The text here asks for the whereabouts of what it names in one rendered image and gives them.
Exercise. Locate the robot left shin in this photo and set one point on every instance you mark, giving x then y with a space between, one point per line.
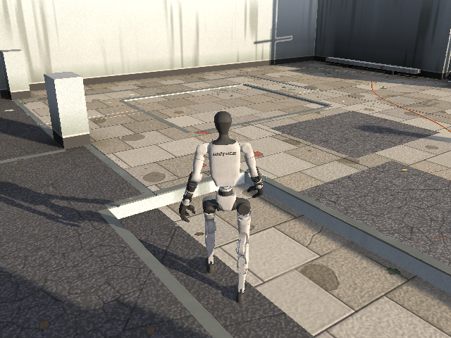
210 244

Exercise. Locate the right robot thigh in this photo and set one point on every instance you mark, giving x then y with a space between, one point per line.
243 221

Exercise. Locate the robot right upper arm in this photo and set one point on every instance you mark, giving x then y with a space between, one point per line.
245 147

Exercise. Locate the robot left hand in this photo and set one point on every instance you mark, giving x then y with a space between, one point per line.
183 212

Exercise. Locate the robot right hand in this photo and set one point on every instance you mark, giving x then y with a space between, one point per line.
259 193

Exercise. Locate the robot right forearm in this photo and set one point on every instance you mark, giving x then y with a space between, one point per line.
257 180

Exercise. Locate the robot left upper arm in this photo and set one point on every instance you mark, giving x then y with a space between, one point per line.
198 161

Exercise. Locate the robot left forearm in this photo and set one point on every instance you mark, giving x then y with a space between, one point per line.
189 192

